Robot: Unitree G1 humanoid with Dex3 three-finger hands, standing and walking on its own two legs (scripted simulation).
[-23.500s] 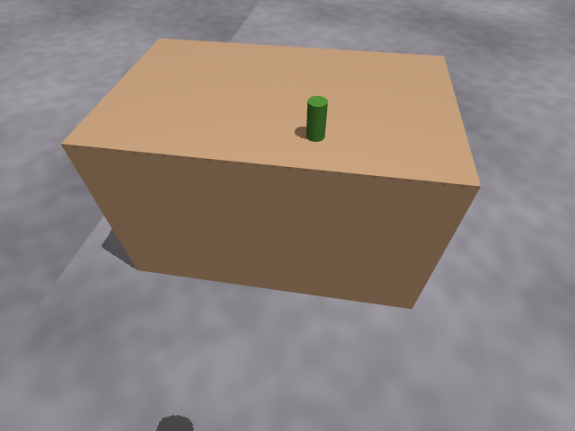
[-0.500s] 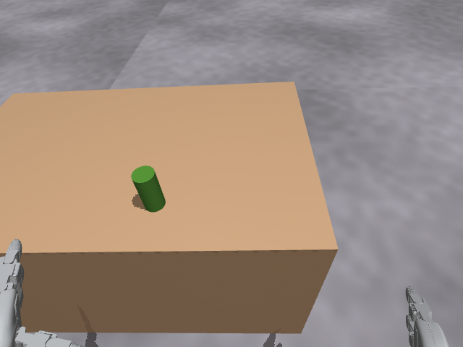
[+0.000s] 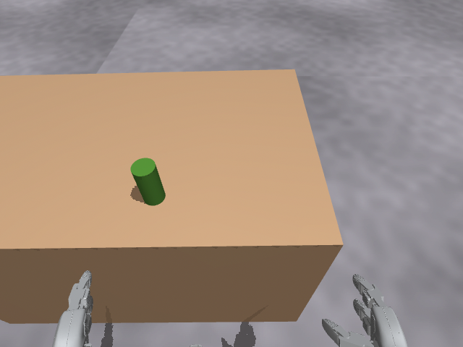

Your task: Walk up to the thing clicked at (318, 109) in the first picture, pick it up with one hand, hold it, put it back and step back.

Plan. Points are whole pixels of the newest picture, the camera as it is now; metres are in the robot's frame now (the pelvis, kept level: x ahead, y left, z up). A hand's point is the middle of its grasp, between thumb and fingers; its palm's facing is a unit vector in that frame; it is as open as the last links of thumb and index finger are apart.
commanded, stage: home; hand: left
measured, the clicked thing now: (149, 182) +0.47 +0.21 -0.03
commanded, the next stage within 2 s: none
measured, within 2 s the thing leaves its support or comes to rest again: neither
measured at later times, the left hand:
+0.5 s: hand (141, 332) +0.17 +0.18 -0.07, palm faces +0.10 -0.96 -0.27, open 17.6 cm
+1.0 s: hand (144, 334) +0.17 +0.17 -0.07, palm faces +0.11 -0.95 -0.28, open 17.6 cm
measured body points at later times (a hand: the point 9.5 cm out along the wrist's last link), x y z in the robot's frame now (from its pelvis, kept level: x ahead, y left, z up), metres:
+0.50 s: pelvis +0.00 +0.00 -0.01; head +0.02 +0.00 +0.44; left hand +0.16 +0.23 -0.05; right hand +0.15 -0.25 -0.09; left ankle +0.05 +0.13 -0.70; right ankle -0.02 -0.13 -0.70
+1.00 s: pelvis +0.00 -0.01 -0.01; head +0.02 -0.01 +0.44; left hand +0.16 +0.22 -0.05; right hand +0.16 -0.25 -0.09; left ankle +0.05 +0.13 -0.70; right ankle -0.02 -0.13 -0.70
